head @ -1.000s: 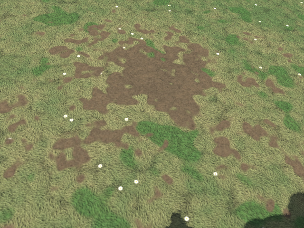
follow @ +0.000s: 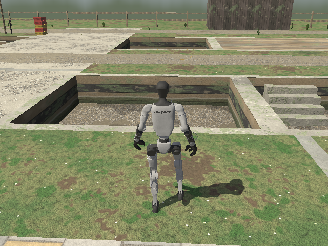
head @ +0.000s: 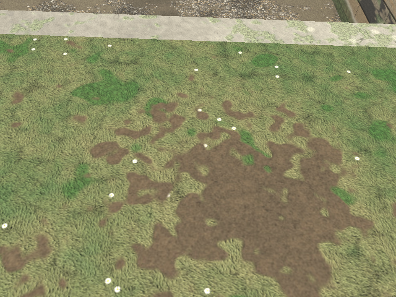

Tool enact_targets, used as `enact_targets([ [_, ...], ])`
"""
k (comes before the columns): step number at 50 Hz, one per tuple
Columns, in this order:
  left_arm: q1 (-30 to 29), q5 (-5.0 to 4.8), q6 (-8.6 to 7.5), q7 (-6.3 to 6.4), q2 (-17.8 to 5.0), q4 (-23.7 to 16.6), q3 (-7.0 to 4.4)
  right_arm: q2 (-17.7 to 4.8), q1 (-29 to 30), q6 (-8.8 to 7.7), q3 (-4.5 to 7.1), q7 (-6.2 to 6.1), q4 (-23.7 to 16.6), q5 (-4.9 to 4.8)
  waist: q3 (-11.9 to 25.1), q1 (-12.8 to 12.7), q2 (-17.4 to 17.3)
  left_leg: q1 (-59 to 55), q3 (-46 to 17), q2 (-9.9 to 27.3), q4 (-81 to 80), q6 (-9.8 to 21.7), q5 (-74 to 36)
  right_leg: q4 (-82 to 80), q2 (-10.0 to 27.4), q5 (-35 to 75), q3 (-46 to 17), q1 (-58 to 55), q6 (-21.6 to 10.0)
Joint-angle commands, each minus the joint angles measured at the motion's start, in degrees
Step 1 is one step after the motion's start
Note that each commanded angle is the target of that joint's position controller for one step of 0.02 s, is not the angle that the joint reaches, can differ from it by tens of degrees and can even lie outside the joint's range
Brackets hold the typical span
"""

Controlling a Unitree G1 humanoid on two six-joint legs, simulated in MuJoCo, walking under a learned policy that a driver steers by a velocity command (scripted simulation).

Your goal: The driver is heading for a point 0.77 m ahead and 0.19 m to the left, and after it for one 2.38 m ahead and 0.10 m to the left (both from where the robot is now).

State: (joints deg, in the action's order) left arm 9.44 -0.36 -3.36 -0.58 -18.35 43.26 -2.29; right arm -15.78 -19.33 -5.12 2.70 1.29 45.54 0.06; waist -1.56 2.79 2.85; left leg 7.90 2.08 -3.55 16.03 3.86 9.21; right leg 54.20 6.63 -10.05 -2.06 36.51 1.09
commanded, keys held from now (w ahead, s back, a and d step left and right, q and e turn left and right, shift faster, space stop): w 0.06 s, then w+q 0.94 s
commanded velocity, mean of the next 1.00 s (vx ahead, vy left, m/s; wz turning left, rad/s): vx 0.50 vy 0.00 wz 0.43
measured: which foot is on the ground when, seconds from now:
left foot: down 0.00-0.26, up 0.28-0.76, down 0.78-1.00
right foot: up 0.00-0.22, down 0.24-0.78, up 0.80-1.00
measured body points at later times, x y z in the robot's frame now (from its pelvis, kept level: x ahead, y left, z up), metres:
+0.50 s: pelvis +0.27 -0.06 +0.00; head +0.30 -0.06 +0.45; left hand +0.29 +0.23 -0.12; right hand +0.44 -0.31 -0.12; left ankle +0.30 +0.11 -0.67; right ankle +0.28 -0.15 -0.75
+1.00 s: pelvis +0.52 +0.08 +0.00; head +0.54 +0.11 +0.44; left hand +0.55 +0.40 -0.10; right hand +0.72 -0.14 -0.11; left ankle +0.50 +0.14 -0.75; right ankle +0.65 -0.06 -0.67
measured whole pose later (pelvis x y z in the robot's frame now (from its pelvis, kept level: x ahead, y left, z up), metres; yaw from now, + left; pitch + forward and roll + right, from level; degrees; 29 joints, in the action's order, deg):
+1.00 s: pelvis +0.52 +0.08 +0.00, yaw +28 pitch +1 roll -1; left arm 5.8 0.5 -5.6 -0.3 -17.9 43.2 -3.2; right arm -15.8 -17.9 -2.9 4.0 0.8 40.9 -0.5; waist -3.6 2.2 1.7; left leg 12.6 -2.8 -6.0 21.3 6.0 9.1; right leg 57.5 5.7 -14.8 -3.7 34.0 2.0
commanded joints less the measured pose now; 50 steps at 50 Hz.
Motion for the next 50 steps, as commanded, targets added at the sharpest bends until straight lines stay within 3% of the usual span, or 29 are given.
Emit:
enact_targets([
  [1,-1.9,0.17,-0.52,-0.24,-1.6,-3.4,-0.08,-9.1,3.3,-0.99,2.09,-0.71,-3.3,-0.26,-0.6,-1.4,-5.8,0.8,-8.4,13.9,-9.1,9.0,-12.0,-10.1,0.5,10.0,-0.3,0.0,0.6],
  [4,-8.4,-0.12,-1.19,-0.86,-1.2,-5.1,0.24,-10.5,-0.6,-0.53,2.37,-0.99,-1.1,-0.86,-2.0,1.3,-5.4,-0.3,-7.5,14.0,-8.8,8.2,-9.5,-18.5,-1.4,15.5,1.1,-2.6,0.4],
  [7,-12.2,-0.32,-1.89,-1.6,-2.2,-6.9,-0.06,-11.0,-3.2,0.47,2.59,-1.3,0.9,-1.36,-3.0,1.5,-5.6,-5.1,-10.2,16.2,-5.7,7.7,-9.7,-23.3,-2.5,13.4,-0.3,-2.0,-0.7],
  [10,-9.7,-0.18,-2.63,-1.93,-4.2,-6.5,-0.84,-11.8,-2.9,1.45,3.09,-1.86,1.6,-1.37,-1.4,-0.9,-7.1,-8.2,-12.9,17.5,-0.7,6.1,-13.9,-26.1,-3.8,8.1,-0.2,-7.3,-2.3],
  [11,-5.6,-0.1,-2.84,-1.74,-5.2,-5.4,-1.48,-11.9,-1.9,1.75,3.07,-1.92,1.5,-1.31,0.8,-3.5,-7.3,-7.4,-12.1,16.1,3.9,5.1,-19.8,-27.8,-5.0,7.1,1.2,-13.9,-3.3],
  [12,2.3,0.1,-2.9,-1.21,-7.8,-3.2,-2.81,-10.3,-1.9,1.85,2.42,-1.91,1.4,-0.83,6.5,-7.1,-6.5,-4.0,-10.2,12.8,13.2,3.4,-22.6,-27.4,-4.7,7.7,1.5,-26.3,-5.0],
  [13,12.1,0.86,-2.7,-0.59,-11.7,-2.0,-3.92,-6.5,-2.0,1.81,1.0,-1.92,-0.4,0.47,16.0,-10.7,-0.5,6.4,-7.5,8.3,30.5,1.1,-9.0,-24.8,5.5,8.4,-8.6,-43.2,-8.3],
  [14,14.2,0.93,-1.89,-0.73,-15.0,-0.8,-4.67,-0.3,-10.9,0.82,-0.6,-1.7,-1.0,-0.81,23.4,-6.6,15.7,27.4,-5.3,0.1,49.3,-2.6,23.6,-31.1,17.9,-4.6,-33.4,-60.4,-16.6],
  [15,13.7,0.48,-1.73,-0.75,-9.0,-1.3,-3.3,-6.9,-7.7,0.42,0.86,-1.73,0.0,-2.18,19.9,-9.0,9.1,32.9,-11.2,2.8,55.9,-2.6,24.2,-36.5,16.6,-15.3,-37.1,-56.5,-15.2],
  [16,10.1,0.27,-1.81,-0.51,-6.3,-1.5,-2.5,-10.0,-2.0,0.41,2.01,-1.77,-1.6,-3.04,11.5,-8.9,5.6,35.6,-10.3,5.2,56.8,-2.2,19.0,-37.8,15.0,-15.7,-28.3,-49.4,-12.8],
  [17,6.3,0.47,-1.92,-0.49,-5.1,-1.6,-2.06,-9.4,0.5,0.63,2.02,-2.1,-2.2,-2.57,7.2,-7.1,2.5,33.9,-8.8,7.7,55.4,-2.4,14.4,-39.2,12.9,-9.9,-22.0,-42.2,-11.7],
  [18,3.9,0.73,-2.11,-0.53,-3.5,-1.4,-1.75,-8.5,1.5,0.98,2.19,-2.15,-2.5,-1.8,4.3,-5.7,2.7,32.2,-8.8,9.3,53.0,-2.6,11.2,-40.8,11.2,-4.7,-17.1,-36.6,-11.5],
  [20,1.6,1.25,-2.82,-0.43,-2.3,-0.8,-1.73,-6.2,-0.1,2.26,2.21,-1.95,-2.1,-1.96,2.6,-3.4,4.0,27.0,-8.7,11.0,50.6,-2.9,7.8,-44.0,8.8,1.5,-9.6,-30.7,-11.0],
  [22,1.3,0.92,-3.45,-0.25,-3.2,0.2,-2.23,-4.4,1.1,3.34,2.0,-1.92,-3.1,-1.8,0.9,-2.7,2.5,28.1,-8.3,11.7,48.5,-3.4,5.9,-46.0,9.2,6.6,-4.9,-28.8,-11.8],
  [25,2.3,1.02,-3.41,0.23,-5.0,1.7,-3.0,-3.7,4.5,3.68,1.78,-1.56,-5.0,-1.31,-0.7,-3.1,0.8,31.1,-8.2,11.9,41.0,-4.2,-0.9,-47.5,9.0,10.9,0.9,-30.0,-12.2],
  [29,3.4,0.7,-2.54,0.86,-6.8,2.6,-3.53,-2.5,11.4,3.05,1.08,0.09,-7.3,-1.31,-2.4,-5.5,-0.4,29.0,-4.1,10.9,28.3,-3.6,-10.1,-47.9,7.8,13.2,8.3,-31.6,-11.0],
  [34,6.8,-0.8,-0.6,1.03,-9.1,4.4,-4.45,-3.3,17.8,3.29,1.2,1.57,-11.1,-1.35,-4.1,-6.7,-0.5,29.8,-0.6,9.2,20.7,-1.0,-6.3,-44.4,10.4,19.2,12.0,-40.5,-9.3],
  [36,6.0,-1.32,0.25,1.28,-10.6,4.3,-4.95,-5.1,16.0,3.61,2.14,1.83,-11.7,-1.17,-1.6,-4.5,1.1,24.7,2.3,6.1,20.1,1.1,-0.6,-37.5,10.5,35.9,13.8,-42.9,-8.0],
  [37,5.5,-1.58,0.75,1.44,-11.3,4.1,-5.16,-6.6,11.9,3.83,3.06,1.79,-11.0,-1.18,1.2,-1.8,1.8,18.9,3.8,3.8,20.0,2.5,1.9,-30.6,10.1,44.1,14.7,-42.8,-7.3],
  [38,4.4,-1.84,1.21,1.6,-11.1,3.8,-5.02,-8.9,3.9,3.95,4.6,1.45,-9.0,-1.37,5.3,3.0,0.9,7.9,4.9,1.0,16.7,4.4,-0.2,-19.5,8.3,46.3,16.3,-39.5,-5.8],
  [39,5.2,-0.82,1.05,1.82,-9.1,3.2,-4.18,-13.2,-6.4,4.5,6.77,0.41,-6.1,-1.62,10.5,7.4,-3.0,-9.6,-1.0,2.4,15.0,7.0,-1.2,-3.2,6.0,34.3,16.5,-27.5,-3.2],
  [40,10.3,1.87,-0.23,1.1,-0.2,-0.3,-1.35,-20.3,-5.0,4.28,7.84,-0.3,-6.2,-2.3,13.5,0.2,-19.7,-28.1,-32.0,17.6,11.2,17.1,6.5,17.7,-4.9,-18.4,13.7,-0.3,0.8],
  [41,5.8,-0.02,-2.6,0.44,-3.1,-1.1,-1.32,-16.5,-5.9,3.02,6.38,0.18,-8.8,-1.64,22.4,3.3,-13.2,-31.7,-50.6,23.0,1.1,21.1,16.9,25.5,-8.1,-25.2,-1.1,6.9,0.3],
  [42,-0.8,-2.44,-3.97,-0.04,-7.0,-2.9,-2.33,-12.7,-4.0,1.94,5.19,0.54,-8.2,-0.99,14.3,4.6,-8.9,-27.1,-43.1,21.7,-0.9,17.5,12.8,24.9,-5.2,-19.4,-2.6,11.9,-1.3],
  [43,-1.4,-2.15,-4.76,0.13,-6.3,-3.1,-2.04,-11.3,-1.1,1.37,4.71,0.54,-8.3,-1.03,9.6,2.2,-6.1,-19.4,-36.0,19.4,-0.5,15.5,7.4,20.2,-2.7,-14.3,-2.5,10.3,-2.2],
  [44,-0.9,-0.54,-4.88,0.54,-6.3,-2.2,-2.25,-9.2,3.1,1.31,4.06,0.41,-8.8,-1.1,6.3,-0.3,-3.8,-11.6,-30.1,17.0,-0.6,13.9,0.9,15.0,-0.7,-11.1,-2.7,6.3,-1.9],
  [45,0.3,0.23,-4.39,0.57,-6.9,-1.7,-2.66,-7.8,5.6,1.23,3.47,0.1,-9.8,-0.45,5.3,-2.4,-5.2,-6.3,-26.5,15.3,-1.5,13.2,-4.4,11.8,0.5,-8.7,-3.3,2.0,-1.6],
  [47,1.3,0.82,-3.06,0.37,-6.0,-1.6,-2.76,-8.0,6.6,1.09,3.41,-0.39,-10.3,-0.35,4.5,-3.8,-5.3,-1.0,-23.4,13.8,-3.3,13.4,-10.3,7.7,0.3,-6.5,-2.4,-1.5,0.0],
  [50,-3.0,1.28,-2.01,0.55,-3.7,-3.2,-2.08,-10.1,4.2,0.99,3.99,-1.57,-9.3,-0.67,2.0,-2.9,-4.6,3.4,-18.9,11.7,-4.2,12.8,-13.4,-2.3,-1.2,1.0,-1.2,-1.0,2.6],
])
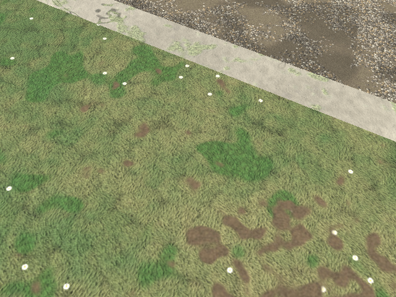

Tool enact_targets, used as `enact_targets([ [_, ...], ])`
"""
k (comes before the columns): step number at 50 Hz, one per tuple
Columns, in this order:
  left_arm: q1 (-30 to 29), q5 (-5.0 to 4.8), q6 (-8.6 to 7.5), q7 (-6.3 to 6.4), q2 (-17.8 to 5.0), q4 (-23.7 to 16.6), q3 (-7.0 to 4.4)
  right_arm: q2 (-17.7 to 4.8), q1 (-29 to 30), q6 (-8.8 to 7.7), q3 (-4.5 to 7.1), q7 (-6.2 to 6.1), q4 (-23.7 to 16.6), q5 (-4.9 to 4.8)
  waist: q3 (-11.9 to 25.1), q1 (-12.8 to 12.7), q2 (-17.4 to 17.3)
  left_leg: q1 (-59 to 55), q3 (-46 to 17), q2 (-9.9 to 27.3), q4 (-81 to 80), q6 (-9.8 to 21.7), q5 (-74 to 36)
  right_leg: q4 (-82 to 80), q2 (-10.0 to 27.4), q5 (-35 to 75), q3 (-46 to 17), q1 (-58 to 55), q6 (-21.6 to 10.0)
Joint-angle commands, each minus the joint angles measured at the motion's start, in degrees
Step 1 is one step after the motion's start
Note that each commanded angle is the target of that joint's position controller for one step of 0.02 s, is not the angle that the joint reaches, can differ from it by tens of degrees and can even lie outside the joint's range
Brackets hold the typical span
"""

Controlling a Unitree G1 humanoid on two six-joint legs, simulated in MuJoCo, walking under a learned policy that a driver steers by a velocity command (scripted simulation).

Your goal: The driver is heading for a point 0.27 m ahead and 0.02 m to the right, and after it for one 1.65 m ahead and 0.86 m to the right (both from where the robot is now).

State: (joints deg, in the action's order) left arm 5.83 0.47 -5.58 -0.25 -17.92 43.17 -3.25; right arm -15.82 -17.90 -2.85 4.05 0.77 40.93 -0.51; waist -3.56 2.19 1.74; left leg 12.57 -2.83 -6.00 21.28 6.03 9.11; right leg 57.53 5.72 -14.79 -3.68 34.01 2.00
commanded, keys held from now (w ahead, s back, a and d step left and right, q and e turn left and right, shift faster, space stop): w+q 0.06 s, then e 0.94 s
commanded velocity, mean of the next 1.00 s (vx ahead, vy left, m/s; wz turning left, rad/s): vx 0.15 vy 0.00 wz -0.25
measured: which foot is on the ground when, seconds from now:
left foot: down 0.00-0.28, up 0.30-0.66, down 0.68-1.00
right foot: up 0.00-0.22, down 0.24-0.68, up 0.70-1.00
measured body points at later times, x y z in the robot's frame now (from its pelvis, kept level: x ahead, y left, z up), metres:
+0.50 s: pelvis +0.21 -0.05 -0.01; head +0.26 -0.06 +0.44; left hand +0.35 +0.22 -0.12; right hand +0.34 -0.33 -0.12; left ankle +0.23 +0.11 -0.70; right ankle +0.30 -0.13 -0.74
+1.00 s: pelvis +0.26 -0.01 +0.00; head +0.29 -0.01 +0.45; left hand +0.49 +0.21 -0.11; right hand +0.30 -0.32 -0.10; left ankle +0.30 +0.10 -0.74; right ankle +0.20 -0.14 -0.70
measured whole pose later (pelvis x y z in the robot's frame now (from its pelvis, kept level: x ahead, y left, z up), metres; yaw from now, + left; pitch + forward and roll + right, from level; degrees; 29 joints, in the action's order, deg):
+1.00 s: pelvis +0.26 -0.01 +0.00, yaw -21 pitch +1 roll -1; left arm 10.1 -1.4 4.3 0.1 -18.3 38.6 -4.8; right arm -14.8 -8.8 0.6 3.1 -2.1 39.7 0.8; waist -3.0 0.7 1.3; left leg 13.9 4.4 3.2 25.8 0.2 12.9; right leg 51.4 1.2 -23.0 -1.2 25.4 6.0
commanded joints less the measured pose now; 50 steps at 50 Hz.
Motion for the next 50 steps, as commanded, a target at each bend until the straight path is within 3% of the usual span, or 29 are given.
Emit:
enact_targets([
  [1,-1.7,0.41,0.23,0.17,-3.5,-3.7,-0.85,-10.2,1.9,-1.15,2.7,-1.36,-4.3,-0.22,3.3,-1.4,-4.0,-0.4,-12.8,13.0,-9.4,9.6,-11.8,-10.3,-1.0,9.7,0.5,1.0,2.1],
  [4,-6.7,-0.02,-0.12,-0.5,-2.2,-4.9,-0.22,-10.0,0.2,-0.67,2.53,-1.88,-3.1,-0.28,2.1,0.6,-5.9,1.5,-9.9,10.7,-8.3,6.8,-9.1,-22.6,-3.6,19.9,1.4,-3.3,2.2],
  [8,-8.3,0.17,-1.25,-1.97,-2.7,-5.3,-0.24,-8.1,-3.5,-0.26,1.72,-2.21,0.0,0.17,3.2,2.4,-7.0,-4.4,-9.5,13.0,-2.7,4.5,-17.6,-28.1,-4.6,25.2,2.1,-6.0,-0.8],
  [10,-6.2,0.18,-1.44,-2.4,-4.1,-4.6,-0.71,-8.0,-2.8,0.03,1.57,-2.26,0.5,0.7,4.2,1.2,-7.8,-8.6,-10.4,14.7,1.5,3.6,-22.4,-29.0,-4.9,20.3,2.1,-6.6,-3.0],
  [12,0.4,0.55,-1.6,-2.33,-5.6,-2.5,-1.49,-8.0,-0.5,0.23,1.44,-2.31,0.5,0.69,6.9,-2.8,-7.0,-9.7,-8.3,12.6,10.3,1.3,-32.3,-32.6,-6.5,21.9,4.0,-14.7,-5.6],
  [13,5.1,1.08,-1.81,-2.18,-8.2,-1.7,-2.01,-6.9,-1.1,0.17,0.97,-2.41,-0.2,1.4,12.4,-4.3,-3.2,-6.5,-5.9,8.9,20.6,-1.2,-26.7,-30.6,-1.9,40.0,-0.6,-25.0,-8.0],
  [14,7.9,1.95,-1.35,-2.09,-11.0,-1.9,-2.14,-4.5,-8.7,-0.15,0.04,-2.23,0.0,1.72,20.8,-1.9,7.8,7.8,-3.5,3.1,39.2,-5.7,1.0,-27.4,10.3,56.8,-16.0,-43.5,-17.6],
  [15,9.2,0.3,-0.33,-2.34,-7.4,-0.8,-1.46,-5.3,-12.7,-0.01,-0.22,-1.85,1.1,1.6,26.1,-1.6,13.0,15.5,-3.6,0.9,48.3,-8.4,28.0,-31.4,15.7,51.7,-29.4,-49.0,-23.5],
  [16,7.1,-1.42,0.61,-2.44,-6.8,-1.9,-1.37,-9.5,-8.3,0.6,0.73,-1.72,0.4,0.72,21.8,-3.0,7.2,19.4,-5.5,3.3,52.5,-9.0,27.2,-34.3,13.9,33.9,-30.1,-44.4,-21.8],
  [17,4.1,-1.56,1.6,-2.17,-6.7,-3.0,-1.38,-10.0,-1.5,1.4,1.08,-2.02,-1.0,0.25,15.3,-3.9,2.5,22.3,-4.0,4.3,53.4,-9.3,24.4,-36.6,11.2,22.5,-26.1,-37.7,-19.2],
  [18,2.1,-1.05,2.28,-1.79,-7.1,-3.6,-1.36,-9.7,1.5,2.22,1.19,-2.43,-2.0,0.32,10.6,-3.4,0.7,23.4,-3.3,5.3,51.7,-9.3,21.9,-38.6,10.2,16.2,-24.2,-30.5,-18.2],
  [20,0.4,-0.28,3.33,-0.92,-7.2,-4.1,-1.58,-8.1,2.4,3.24,1.19,-3.24,-2.6,0.86,7.1,-1.6,2.1,18.5,-3.2,6.8,43.1,-8.8,18.3,-41.7,5.9,9.7,-20.2,-20.5,-15.6],
  [23,0.9,-0.1,4.36,0.05,-7.8,-4.6,-2.31,-5.2,1.5,2.81,0.55,-3.95,-2.1,1.12,9.2,-1.3,5.7,13.6,-1.5,5.2,32.3,-9.5,16.3,-41.6,2.9,13.7,-16.8,-17.9,-15.3],
  [26,1.0,-1.08,5.4,0.96,-8.7,-5.3,-3.11,-5.3,3.4,2.68,0.48,-3.86,-2.3,0.95,11.5,-2.0,5.4,10.7,-2.3,4.7,25.9,-10.2,10.6,-41.4,2.3,8.0,-17.8,-17.3,-14.8],
  [30,1.6,-1.29,6.78,1.42,-8.6,-5.7,-3.4,-5.6,6.2,1.93,0.57,-3.14,-3.2,0.55,9.8,-3.0,6.8,8.5,-2.8,3.7,18.1,-10.0,8.9,-40.9,1.6,1.2,-21.7,-16.9,-13.6],
  [33,1.1,-1.86,7.79,1.82,-8.1,-6.2,-3.29,-5.9,4.0,0.63,0.99,-2.34,-2.5,0.15,9.0,-0.9,7.0,1.3,-1.8,3.6,4.1,-8.1,2.4,-37.2,-0.4,2.4,-23.1,-16.2,-11.0],
  [34,2.6,-1.96,7.92,1.91,-6.7,-6.1,-2.82,-8.1,3.0,0.43,1.67,-2.44,-2.5,0.5,9.3,-0.9,5.1,-4.0,-4.3,8.1,-0.4,-6.4,0.4,-33.8,-2.7,-1.3,-21.5,-13.2,-8.5],
  [35,4.4,-1.62,7.76,1.69,-3.6,-6.7,-2.02,-12.8,3.5,0.84,2.64,-2.9,-3.2,1.98,9.6,-2.6,-6.4,-8.2,-16.2,20.3,-3.6,-0.8,-0.7,-22.6,-8.3,-11.5,-13.8,-5.8,-5.0],
  [36,3.9,-1.79,7.08,1.56,-5.3,-8.1,-2.7,-13.9,5.4,1.31,3.07,-2.64,-3.3,3.97,7.4,-3.3,-18.6,-3.7,-26.4,27.7,-6.1,6.7,-8.4,-9.4,-13.8,-19.9,-4.4,0.1,-2.4],
  [37,6.0,-1.17,6.81,1.53,-9.3,-6.7,-3.98,-10.4,8.2,1.11,2.03,-2.68,-4.9,3.86,7.3,-3.6,-13.5,-2.8,-24.1,27.9,-4.9,8.2,-11.5,1.0,-10.3,-18.5,-5.4,-0.1,-0.6],
  [38,7.5,-1.59,7.21,1.53,-10.0,-5.2,-4.57,-7.9,10.6,1.05,1.37,-2.85,-5.5,2.88,6.8,-4.5,-9.9,-2.7,-18.2,24.5,-3.4,6.1,-13.0,5.2,-9.9,-15.5,-4.8,0.1,0.4],
  [39,8.8,-1.52,7.98,1.91,-8.8,-4.0,-4.5,-7.1,11.9,1.09,1.11,-2.96,-5.8,1.92,6.4,-4.8,-8.3,-3.8,-13.8,21.6,-2.3,4.2,-13.0,8.3,-9.4,-12.7,-4.0,0.9,1.6],
  [40,8.9,-1.43,8.58,1.99,-7.8,-4.0,-4.26,-6.6,12.1,1.17,0.85,-3.07,-5.7,1.27,5.8,-4.2,-8.5,-4.6,-11.4,21.0,-1.7,4.1,-15.4,11.1,-8.9,-10.8,-3.7,2.3,2.7],
  [42,6.7,-1.93,8.94,1.62,-5.7,-5.6,-3.51,-6.8,10.8,1.72,0.81,-3.33,-5.3,1.45,5.2,-2.9,-9.5,-5.3,-6.8,19.3,-1.9,4.8,-18.6,9.8,-8.1,-8.4,-0.8,2.6,4.1],
  [44,3.1,-2.22,8.82,1.3,-4.7,-7.7,-2.94,-7.6,8.4,2.34,1.22,-3.66,-4.7,1.7,5.8,-0.8,-11.0,-9.4,-5.7,20.2,-1.7,6.0,-19.7,4.6,-6.7,-7.4,0.5,3.5,5.1],
  [48,1.4,-1.81,8.87,0.23,-3.7,-9.9,-2.11,-10.4,8.8,3.01,2.4,-3.33,-4.6,1.38,7.7,0.2,-11.9,-9.0,-2.8,22.3,-1.3,6.8,-20.5,-6.3,-4.3,-8.5,3.5,-4.4,4.4],
  [50,1.7,-1.77,9.12,-0.16,-4.4,-10.4,-2.32,-11.3,9.2,3.08,2.8,-2.77,-4.4,0.98,7.9,0.1,-12.5,-7.8,-1.5,23.0,-0.9,6.8,-21.1,-10.9,-4.6,-8.4,5.6,-8.4,3.3],
])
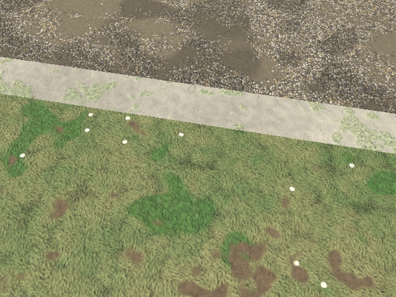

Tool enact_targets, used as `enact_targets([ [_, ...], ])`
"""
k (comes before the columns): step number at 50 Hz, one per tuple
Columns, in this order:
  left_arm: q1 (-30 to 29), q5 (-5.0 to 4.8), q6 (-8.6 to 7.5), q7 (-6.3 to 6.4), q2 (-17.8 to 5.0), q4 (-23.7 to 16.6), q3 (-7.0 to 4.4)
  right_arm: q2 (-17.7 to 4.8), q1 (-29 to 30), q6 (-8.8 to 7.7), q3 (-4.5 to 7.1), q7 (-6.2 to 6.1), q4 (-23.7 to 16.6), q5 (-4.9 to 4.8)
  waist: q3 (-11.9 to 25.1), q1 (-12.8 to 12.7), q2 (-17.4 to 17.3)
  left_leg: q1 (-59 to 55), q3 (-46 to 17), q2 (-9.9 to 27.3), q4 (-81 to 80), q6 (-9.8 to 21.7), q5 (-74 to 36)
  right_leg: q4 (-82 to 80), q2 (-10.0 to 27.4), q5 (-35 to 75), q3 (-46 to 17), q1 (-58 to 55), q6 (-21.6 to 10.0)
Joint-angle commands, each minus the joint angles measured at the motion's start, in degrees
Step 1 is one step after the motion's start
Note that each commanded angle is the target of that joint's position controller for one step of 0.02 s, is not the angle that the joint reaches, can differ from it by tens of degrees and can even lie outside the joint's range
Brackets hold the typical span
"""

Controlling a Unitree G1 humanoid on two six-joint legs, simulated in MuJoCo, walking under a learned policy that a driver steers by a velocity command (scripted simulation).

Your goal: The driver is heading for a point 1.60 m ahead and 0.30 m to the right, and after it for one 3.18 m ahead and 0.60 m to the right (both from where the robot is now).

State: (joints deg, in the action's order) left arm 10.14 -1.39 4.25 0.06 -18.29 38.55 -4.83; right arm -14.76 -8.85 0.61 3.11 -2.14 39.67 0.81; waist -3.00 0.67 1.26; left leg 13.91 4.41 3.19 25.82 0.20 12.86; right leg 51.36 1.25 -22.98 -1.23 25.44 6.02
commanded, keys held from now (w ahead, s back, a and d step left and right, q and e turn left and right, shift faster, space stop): e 0.50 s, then no key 0.26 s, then w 0.24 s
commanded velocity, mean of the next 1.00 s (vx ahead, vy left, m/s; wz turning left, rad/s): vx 0.05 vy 0.00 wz -0.42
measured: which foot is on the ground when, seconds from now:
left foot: down 0.00-0.12, up 0.14-0.56, down 0.58-0.92, up 0.94-1.00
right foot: up 0.00-0.10, down 0.12-0.58, up 0.60-0.88, down 0.90-1.00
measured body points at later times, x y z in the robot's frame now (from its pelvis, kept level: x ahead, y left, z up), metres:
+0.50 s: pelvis +0.00 -0.03 +0.00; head +0.03 -0.05 +0.45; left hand +0.24 +0.20 -0.08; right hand +0.08 -0.35 -0.10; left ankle +0.07 +0.11 -0.72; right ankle -0.01 -0.13 -0.74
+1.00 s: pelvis +0.02 -0.04 +0.00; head +0.03 -0.06 +0.45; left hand +0.21 +0.17 -0.11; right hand +0.04 -0.34 -0.12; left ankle +0.06 +0.08 -0.71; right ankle -0.07 -0.12 -0.74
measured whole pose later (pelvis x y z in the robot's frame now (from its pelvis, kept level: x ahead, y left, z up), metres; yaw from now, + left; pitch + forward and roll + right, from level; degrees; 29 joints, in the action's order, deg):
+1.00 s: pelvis +0.02 -0.04 +0.00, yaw -24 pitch +1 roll +0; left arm 17.9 0.1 -1.1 0.4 -14.7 42.3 -2.3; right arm -16.1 -12.9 -1.7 2.5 -0.1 42.4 -1.4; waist 0.7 -0.8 -1.7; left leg 21.5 -0.8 0.2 47.1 0.7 25.7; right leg 26.4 -1.2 -19.2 -2.3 8.4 -1.9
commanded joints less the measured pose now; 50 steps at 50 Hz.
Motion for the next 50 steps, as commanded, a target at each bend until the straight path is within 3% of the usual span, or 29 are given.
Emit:
enact_targets([
  [1,-2.4,0.08,-0.52,-0.69,-4.4,-5.9,-0.9,-12.5,0.1,-0.42,3.86,0.39,-2.9,-0.67,7.4,1.5,-12.2,-9.2,-8.5,14.3,-4.9,12.4,-24.7,-7.2,-0.3,0.2,3.8,-1.1,-1.4],
  [3,-1.0,0.03,-0.21,-1.19,-4.5,-6.0,-1.18,-12.9,0.9,-0.55,4.1,0.68,-2.6,-1.66,7.2,0.2,-12.1,-8.7,-7.6,14.7,-2.6,11.1,-24.1,-14.7,-0.7,3.6,4.8,-4.7,-3.6],
  [5,3.3,0.28,-0.2,-1.1,-5.4,-4.6,-1.94,-11.2,-0.6,-0.79,3.82,0.76,-1.2,-2.53,7.8,-1.9,-9.0,-3.5,-3.4,12.2,4.2,5.9,-17.3,-27.5,-2.5,15.2,4.7,-15.1,-7.2],
  [6,5.5,0.17,-0.39,-0.35,-10.0,-4.6,-3.3,-8.5,-2.8,-0.98,3.18,0.98,-0.8,-0.94,8.8,-1.3,2.0,7.4,2.2,7.6,16.1,0.2,-3.2,-30.1,5.0,31.6,-6.9,-25.4,-10.7],
  [7,5.0,1.25,-0.97,0.12,-16.4,-6.4,-4.28,-5.8,0.2,-1.11,1.94,0.85,-4.5,1.69,7.8,-1.1,17.7,24.6,2.8,-1.4,30.3,-5.1,25.3,-29.4,19.9,49.1,-27.7,-29.1,-22.4],
  [8,6.7,3.0,-2.4,-0.37,-13.3,-6.4,-3.5,-8.6,5.0,-1.24,2.76,0.3,-5.2,0.76,11.5,-5.9,11.0,25.0,-6.5,-2.1,40.3,-5.1,27.6,-30.9,21.3,45.1,-28.5,-26.0,-27.7],
  [9,4.2,2.96,-3.39,-0.35,-11.6,-5.9,-2.74,-9.7,5.2,-0.98,3.23,0.17,-5.0,-0.59,9.1,-3.9,8.3,25.5,-8.1,-1.1,42.7,-4.3,22.9,-31.4,17.9,40.1,-23.1,-23.8,-25.1],
  [10,0.8,1.84,-3.76,0.07,-10.3,-6.0,-2.54,-9.8,4.0,-0.75,3.52,-0.2,-3.9,-0.69,7.4,-2.2,5.9,25.7,-8.6,-0.5,41.4,-4.0,17.8,-31.3,14.2,34.9,-19.4,-22.2,-21.6],
  [11,-1.5,0.78,-3.62,0.45,-8.8,-6.4,-1.96,-10.3,3.5,-0.53,3.77,-0.62,-3.4,-0.2,6.5,-1.4,5.4,25.8,-8.9,-0.3,39.8,-4.2,14.3,-31.3,12.7,33.6,-18.1,-21.3,-19.7],
  [12,-2.6,0.57,-3.36,0.86,-8.4,-6.6,-1.56,-10.2,2.6,-0.5,3.87,-0.65,-3.1,0.11,6.8,-0.6,5.8,23.2,-8.6,-1.0,40.0,-4.7,11.5,-31.3,11.3,35.5,-16.8,-19.0,-19.3],
  [18,-0.9,0.71,-2.61,1.94,-9.4,-6.2,-1.83,-7.2,3.3,-1.06,2.71,0.11,-3.2,-0.56,7.8,-1.5,6.3,18.2,-8.9,-3.6,25.2,-5.8,5.9,-30.7,8.7,27.5,-18.4,-18.7,-18.9],
  [25,-2.2,0.41,-1.89,1.06,-10.4,-6.7,-2.25,-8.3,3.1,-2.37,3.03,1.53,-3.9,-1.4,7.0,-1.9,8.4,8.7,-9.8,-5.9,10.6,-4.2,8.1,-28.7,7.9,25.3,-27.7,-15.7,-18.7],
  [28,-3.4,-0.19,-1.58,1.48,-8.1,-6.7,-1.36,-8.5,-1.3,-3.07,3.28,2.04,-2.5,-0.91,8.7,0.6,6.9,-2.4,-9.3,-3.4,-5.2,-1.8,-6.2,-24.0,4.5,22.9,-26.1,-13.5,-14.1],
  [29,-0.5,0.75,-1.77,1.52,-5.3,-6.4,-0.47,-11.4,-1.5,-2.99,3.68,1.79,-3.2,0.18,10.5,-1.0,-0.7,-8.6,-17.5,5.9,-6.9,1.5,-12.8,-17.0,0.7,11.1,-21.4,-8.9,-10.7],
  [30,1.5,0.64,-2.22,1.55,-4.7,-7.0,-0.4,-15.1,0.7,-2.43,4.24,1.73,-3.2,1.37,7.2,-4.2,-14.7,-8.9,-28.9,14.4,-7.7,10.3,-23.7,-8.9,-8.8,-7.6,-11.0,0.9,-7.1],
  [31,1.0,1.52,-2.65,1.84,-9.0,-6.2,-1.64,-11.7,0.7,-2.63,3.51,1.82,-3.8,1.54,7.3,-1.7,-14.0,-6.0,-33.6,19.3,-8.5,16.8,-22.8,3.9,-6.8,-15.2,-9.5,2.5,-4.1],
  [32,1.1,0.93,-2.61,1.84,-11.3,-5.2,-2.68,-10.3,1.7,-2.74,2.88,1.71,-4.1,0.94,6.2,-1.7,-10.6,-4.8,-30.1,17.1,-8.3,16.4,-20.1,10.9,-6.1,-12.7,-10.0,3.2,-3.2],
  [34,1.9,0.93,-1.68,2.1,-8.7,-3.5,-2.39,-8.5,4.2,-2.66,2.19,1.46,-3.9,-0.65,4.5,-2.3,-8.5,-4.7,-22.8,11.6,-7.2,12.3,-15.8,13.8,-5.6,-7.0,-10.1,4.3,-1.3],
  [37,0.8,0.72,-1.51,1.71,-3.9,-3.4,-0.72,-7.0,3.6,-2.1,1.37,1.27,-2.9,-0.47,4.9,-1.7,-10.0,-5.7,-16.7,7.8,-6.4,11.4,-19.1,4.8,-4.3,-3.6,-6.5,0.6,0.0],
  [39,-0.6,1.01,-1.78,1.36,-1.4,-3.7,0.55,-7.3,2.5,-1.55,1.34,1.25,-2.3,-0.36,7.1,-0.3,-11.7,-6.5,-15.2,6.8,-6.5,11.0,-13.8,-6.6,-2.0,-3.4,-2.7,-5.0,0.0],
  [41,-1.6,0.47,-2.08,0.92,-2.1,-3.6,0.65,-10.0,-0.6,-0.78,1.94,1.34,-1.4,-0.83,6.1,1.7,-13.3,-4.4,-17.1,6.8,-8.6,11.3,3.0,-15.5,-3.1,-1.9,1.1,-9.2,-1.0],
  [43,1.2,0.33,-2.77,0.55,-3.4,-1.9,0.26,-11.8,-1.7,-0.33,2.17,1.31,-0.9,-1.83,3.5,0.4,-12.1,0.5,-18.6,6.8,-9.5,10.6,14.4,-26.4,-4.5,5.2,3.8,-15.4,-4.0],
  [44,2.7,0.44,-3.25,0.58,-3.7,-1.2,0.21,-11.2,-2.6,-0.6,1.87,1.35,-0.6,-1.94,2.8,-0.5,-10.5,3.7,-18.5,6.2,-9.2,9.3,16.9,-29.0,-4.3,5.7,3.3,-19.4,-5.9],
  [45,5.9,0.52,-3.82,0.81,-4.5,-0.5,0.16,-9.0,-1.4,-1.28,1.05,1.55,-0.8,-1.62,3.6,-2.2,-8.3,9.1,-17.4,5.1,-5.7,6.9,17.1,-29.3,-0.7,5.2,-1.3,-25.8,-8.4],
  [46,11.6,1.1,-4.36,1.18,-7.9,0.9,-0.59,-4.4,1.8,-2.37,-0.28,1.97,-2.6,-0.78,5.3,-4.2,0.7,17.9,-9.7,-0.2,6.6,2.9,15.2,-31.1,7.6,-1.2,-12.9,-32.2,-12.3],
  [47,14.3,1.42,-4.89,0.38,-12.7,2.2,-2.09,-4.5,5.7,-3.67,-0.37,1.9,-5.4,-1.58,2.5,-5.8,12.4,24.5,-2.1,-5.3,16.1,0.3,16.4,-38.7,16.3,-12.3,-28.4,-28.0,-19.3],
  [48,13.5,1.97,-6.08,0.29,-10.2,1.8,-1.34,-8.5,9.1,-4.42,0.9,1.72,-6.3,-2.51,-3.4,-7.3,10.2,29.6,-6.0,-2.3,24.6,0.1,18.7,-42.8,18.9,-13.8,-33.8,-25.8,-22.4],
  [49,12.7,2.08,-7.04,0.56,-7.8,2.1,-0.53,-9.5,7.5,-4.9,1.59,1.99,-5.8,-3.03,-4.9,-5.7,9.1,32.9,-7.3,-0.7,29.4,0.7,16.8,-43.1,18.5,-12.9,-32.1,-26.7,-22.0],
  [50,11.9,1.44,-7.66,0.71,-6.6,2.0,-0.17,-9.0,5.3,-5.23,1.67,2.28,-4.7,-2.69,-4.3,-4.8,8.4,34.5,-7.5,0.4,31.0,1.2,13.8,-43.0,16.5,-11.0,-28.8,-29.0,-20.6],
])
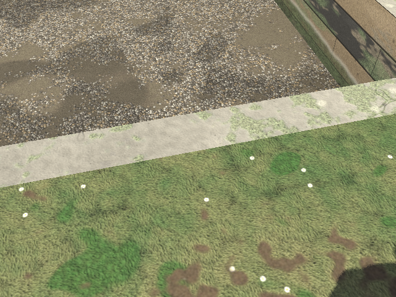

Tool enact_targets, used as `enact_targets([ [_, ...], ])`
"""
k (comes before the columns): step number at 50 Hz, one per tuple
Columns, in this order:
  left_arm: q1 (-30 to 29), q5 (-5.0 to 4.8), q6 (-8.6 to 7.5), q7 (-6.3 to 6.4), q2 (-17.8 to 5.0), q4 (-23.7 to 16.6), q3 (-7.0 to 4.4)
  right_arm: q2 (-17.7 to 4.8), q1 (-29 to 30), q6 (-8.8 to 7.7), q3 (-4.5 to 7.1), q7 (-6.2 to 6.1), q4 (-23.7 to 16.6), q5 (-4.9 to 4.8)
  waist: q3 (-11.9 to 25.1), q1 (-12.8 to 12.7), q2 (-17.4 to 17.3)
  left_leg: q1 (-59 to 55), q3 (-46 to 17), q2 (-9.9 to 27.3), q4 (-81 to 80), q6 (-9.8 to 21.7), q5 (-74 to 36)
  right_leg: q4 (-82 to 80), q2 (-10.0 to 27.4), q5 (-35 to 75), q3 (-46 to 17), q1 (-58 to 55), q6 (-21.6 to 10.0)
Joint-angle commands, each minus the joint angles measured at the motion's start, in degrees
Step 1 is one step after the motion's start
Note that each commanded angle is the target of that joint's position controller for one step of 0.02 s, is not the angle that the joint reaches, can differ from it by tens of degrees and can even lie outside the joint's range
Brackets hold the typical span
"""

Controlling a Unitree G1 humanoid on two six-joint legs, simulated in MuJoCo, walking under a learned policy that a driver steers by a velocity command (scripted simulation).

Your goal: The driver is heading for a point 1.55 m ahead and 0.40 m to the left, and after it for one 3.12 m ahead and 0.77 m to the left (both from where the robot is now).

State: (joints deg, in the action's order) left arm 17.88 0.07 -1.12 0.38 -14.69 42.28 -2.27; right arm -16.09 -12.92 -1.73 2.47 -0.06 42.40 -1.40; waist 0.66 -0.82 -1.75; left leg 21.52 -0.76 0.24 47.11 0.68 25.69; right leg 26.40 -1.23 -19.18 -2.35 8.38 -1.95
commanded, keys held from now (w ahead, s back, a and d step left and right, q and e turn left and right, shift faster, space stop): w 0.02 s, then w+q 0.74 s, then w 0.24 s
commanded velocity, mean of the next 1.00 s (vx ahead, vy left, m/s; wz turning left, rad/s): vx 0.45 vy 0.00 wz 0.37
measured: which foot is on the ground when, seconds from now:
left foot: up 0.00-0.30, down 0.32-0.84, up 0.86-1.00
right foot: down 0.00-0.34, up 0.36-0.80, down 0.82-1.00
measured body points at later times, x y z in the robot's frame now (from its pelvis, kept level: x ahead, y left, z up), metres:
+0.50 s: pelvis +0.21 +0.09 +0.00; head +0.24 +0.11 +0.45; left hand +0.29 +0.39 -0.11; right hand +0.38 -0.16 -0.09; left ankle +0.23 +0.16 -0.74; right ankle +0.23 -0.09 -0.65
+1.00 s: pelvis +0.51 +0.12 +0.00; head +0.53 +0.13 +0.45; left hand +0.49 +0.42 -0.10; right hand +0.72 -0.09 -0.11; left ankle +0.40 +0.22 -0.65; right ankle +0.58 +0.04 -0.74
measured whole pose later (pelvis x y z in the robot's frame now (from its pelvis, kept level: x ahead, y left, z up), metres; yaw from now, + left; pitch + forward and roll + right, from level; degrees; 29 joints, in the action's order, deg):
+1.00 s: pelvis +0.51 +0.12 +0.00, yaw +26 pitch +1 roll -2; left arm 14.6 0.4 -6.1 -1.2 -15.4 41.7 -2.9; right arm -17.5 -16.7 -2.3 2.5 -0.2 41.7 -1.1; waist -1.6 -0.4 -2.5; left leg 26.3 -4.6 0.1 65.4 1.1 20.0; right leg 23.0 -3.2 -9.6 0.7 14.3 -2.1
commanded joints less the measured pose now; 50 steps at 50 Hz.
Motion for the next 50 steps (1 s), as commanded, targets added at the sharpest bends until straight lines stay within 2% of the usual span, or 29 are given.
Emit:
enact_targets([
  [1,4.0,-0.61,-2.54,0.43,-9.7,-1.5,-2.53,-7.2,9.4,-3.29,2.25,0.67,-7.4,-0.09,-8.1,-3.2,10.6,29.0,-2.4,4.3,9.1,0.9,-3.0,-18.2,18.2,-9.7,-24.8,-13.9,-11.7],
  [4,3.4,-0.2,-2.52,0.6,-9.0,-1.6,-2.34,-4.0,10.4,-3.55,1.15,2.25,-6.9,0.15,-6.1,-3.4,8.7,23.7,0.5,4.3,2.7,-0.1,-12.9,-19.0,14.0,4.6,-12.4,-11.9,-9.0],
  [7,3.9,-0.32,-2.73,0.35,-10.4,-1.2,-2.81,-2.5,12.5,-2.99,0.16,3.24,-7.7,-0.08,-5.9,-4.2,9.0,15.0,2.2,3.3,-5.6,-1.1,-19.3,-19.4,12.8,10.0,-4.9,-6.1,-8.1],
  [12,5.0,-1.31,-2.92,-0.06,-12.8,0.4,-3.88,-5.2,14.1,-2.11,0.38,3.73,-9.6,-0.34,-8.0,-3.3,7.8,10.8,2.2,2.4,-11.5,2.3,-19.2,-18.8,17.0,13.4,-1.1,-6.9,-7.0],
  [14,3.8,-1.16,-2.49,0.13,-13.8,0.3,-4.18,-7.2,9.1,-1.93,1.44,3.49,-9.0,0.06,-4.1,0.5,7.5,2.4,4.9,-0.7,-13.3,4.7,-18.0,-10.2,16.1,33.6,2.8,-8.1,-5.0],
  [15,3.9,-0.86,-2.16,0.41,-13.3,0.1,-3.97,-9.3,1.5,-1.7,2.83,3.12,-6.9,0.06,1.1,4.2,6.1,-8.2,6.4,-3.3,-13.7,6.1,-17.9,0.6,13.8,44.2,6.3,-6.2,-3.4],
  [16,5.0,0.04,-2.16,1.0,-12.0,-0.8,-3.31,-12.2,-7.6,-1.33,4.4,2.53,-4.8,-0.43,6.8,8.0,3.8,-22.7,2.1,-2.4,-12.9,7.8,-17.0,14.8,11.6,41.9,8.5,2.4,-1.0],
  [17,8.7,0.87,-3.05,0.85,-6.2,-4.6,-1.23,-19.7,-12.8,-1.23,5.95,2.01,-4.6,-0.01,14.1,6.4,-12.9,-40.7,-30.1,13.4,-20.5,17.9,-0.6,40.1,2.0,10.9,8.7,24.7,4.0],
  [18,6.4,0.19,-4.95,0.35,-7.4,-4.1,-1.04,-15.9,-12.8,-1.66,4.43,2.18,-5.4,-0.4,19.4,7.0,-11.3,-42.5,-49.7,18.5,-32.6,19.9,9.7,48.5,-1.2,-11.6,-3.4,31.4,3.6],
  [19,1.1,-2.34,-5.9,-0.42,-11.4,-5.5,-2.2,-13.1,-9.5,-2.1,3.5,2.11,-5.4,0.3,10.3,7.0,-7.7,-36.5,-42.7,18.0,-33.8,17.1,9.0,51.0,1.9,-7.8,-4.6,37.1,2.5],
  [20,-1.5,-2.47,-6.56,-0.49,-11.3,-6.1,-1.89,-12.2,-6.8,-2.35,3.25,2.08,-5.9,0.69,5.2,5.6,-3.1,-28.9,-35.4,15.9,-33.2,15.8,2.8,48.2,4.5,-3.5,-3.6,36.4,1.2],
  [21,-2.5,-1.11,-6.8,-0.15,-10.7,-6.0,-1.91,-11.1,-3.9,-2.32,2.93,2.01,-6.3,0.96,1.9,3.6,0.6,-21.7,-29.3,13.4,-33.1,14.8,-4.5,43.6,6.5,0.0,-3.1,34.2,1.1],
  [22,-1.8,-0.17,-6.44,0.09,-10.5,-5.7,-2.2,-9.7,-1.6,-2.41,2.45,1.89,-7.1,1.68,0.9,1.4,-0.5,-16.4,-24.8,10.8,-34.0,13.9,-9.6,40.1,8.0,3.0,-3.4,30.2,1.1],
  [24,-0.5,0.56,-5.28,-0.01,-9.6,-5.2,-2.16,-9.0,0.5,-2.55,2.4,1.51,-7.9,1.7,0.6,-0.3,-2.9,-11.0,-21.5,8.8,-36.1,14.9,-15.1,37.6,8.0,5.6,-2.7,26.8,2.5],
  [26,-1.6,1.09,-4.39,0.21,-8.8,-5.6,-2.05,-9.1,-0.3,-2.89,2.45,0.99,-7.2,1.09,-0.7,-0.5,-2.2,-7.7,-18.2,7.7,-37.1,15.4,-18.8,33.5,7.4,8.7,-1.8,27.0,4.3],
  [28,-6.9,1.19,-4.36,0.47,-7.9,-7.3,-1.71,-9.8,-2.4,-2.9,2.65,0.33,-6.1,0.89,-2.6,1.1,-1.5,-7.2,-16.7,6.9,-37.2,14.9,-21.0,25.8,6.7,14.8,-1.8,29.3,5.7],
  [32,-16.5,0.58,-5.38,-0.34,-5.7,-9.3,-0.79,-10.9,-6.4,-2.14,3.1,-0.69,-4.0,0.04,-3.0,4.6,-2.1,-6.8,-15.1,4.7,-35.3,12.0,-20.1,9.5,3.2,25.5,-1.1,24.5,6.4],
  [36,-20.9,-0.32,-6.33,-1.58,-7.1,-10.5,-1.19,-10.5,-9.7,-1.14,3.19,-1.2,-2.2,-0.51,-2.8,5.6,-2.6,-12.6,-20.2,6.7,-30.5,11.2,-20.0,2.3,1.4,24.6,-2.8,22.1,5.3],
  [39,-17.6,-0.57,-6.8,-1.85,-9.0,-9.7,-2.12,-10.4,-9.2,-0.29,3.43,-1.44,-1.9,-0.09,-1.6,3.3,-5.2,-17.3,-23.5,8.6,-25.3,9.8,-26.2,0.4,1.2,17.3,-2.6,17.7,2.9],
  [40,-12.8,-0.37,-7.04,-1.62,-9.9,-8.4,-2.78,-9.6,-8.6,-0.15,3.16,-1.29,-2.0,0.11,0.7,0.9,-5.6,-17.4,-22.5,7.3,-21.4,8.9,-32.1,-1.8,0.7,17.4,-0.9,11.0,1.1],
  [41,-6.3,0.3,-7.31,-1.24,-11.7,-7.4,-3.61,-7.3,-8.7,-0.22,2.25,-0.92,-2.3,0.58,6.7,-2.3,-4.4,-15.1,-19.8,4.3,-11.9,7.2,-34.4,-1.5,3.8,17.8,-2.5,-0.9,-1.7],
  [42,2.3,1.0,-7.06,-0.88,-15.0,-6.8,-4.31,-3.9,-11.4,-0.43,0.94,-0.8,-3.2,1.96,16.2,-4.1,3.6,-5.6,-15.4,-0.3,4.6,5.0,-20.8,1.6,14.2,16.2,-14.3,-18.2,-6.3],
  [43,6.4,0.67,-6.23,-1.62,-17.2,-3.4,-5.22,-1.5,-19.5,-1.01,0.1,-0.68,-3.2,-0.38,20.5,-0.9,22.8,14.3,-10.0,-7.3,21.3,1.3,7.6,-5.9,24.3,0.8,-41.1,-31.8,-14.9],
  [44,5.0,-0.73,-6.1,-1.89,-11.2,-4.3,-3.9,-7.7,-16.3,-1.2,1.09,-0.89,-2.1,-1.11,14.3,-2.7,13.7,20.3,-12.1,-3.1,26.8,1.0,5.5,-9.3,23.4,-10.5,-42.5,-27.7,-13.0],
  [45,1.8,-0.69,-5.81,-1.63,-8.6,-4.5,-3.11,-10.1,-8.6,-1.21,1.82,-0.85,-3.4,-0.84,6.4,-4.0,8.0,21.6,-10.4,-1.2,27.2,0.8,0.0,-10.0,20.9,-7.6,-33.0,-20.3,-10.8],
  [46,-0.7,-0.01,-5.52,-1.61,-8.2,-4.7,-2.68,-9.5,-4.3,-1.32,1.68,-0.88,-4.4,-0.02,2.1,-3.2,3.8,20.4,-8.6,0.5,25.6,0.6,-3.4,-11.0,18.5,0.5,-26.6,-13.3,-10.1],
  [47,-2.1,0.29,-5.37,-1.54,-7.5,-4.2,-2.43,-8.5,-2.1,-1.67,1.71,-0.61,-5.3,0.68,-0.7,-2.1,3.5,19.8,-8.1,2.0,22.4,0.4,-5.8,-12.3,16.6,6.7,-22.3,-8.7,-10.3],
  [48,-2.6,0.74,-5.47,-1.39,-6.9,-3.9,-2.09,-7.4,-2.3,-1.81,1.59,-0.23,-5.4,0.63,-1.0,-0.7,5.3,17.2,-7.4,3.5,20.0,0.5,-7.2,-13.5,14.8,10.7,-18.9,-5.9,-9.8],
  [50,-2.4,0.09,-5.69,-1.43,-6.5,-2.9,-1.96,-5.1,-3.3,-1.69,1.01,0.18,-5.0,0.48,-0.6,0.5,7.2,15.4,-5.2,4.4,15.6,0.0,-7.5,-15.3,13.4,15.7,-14.8,-3.8,-10.5],
])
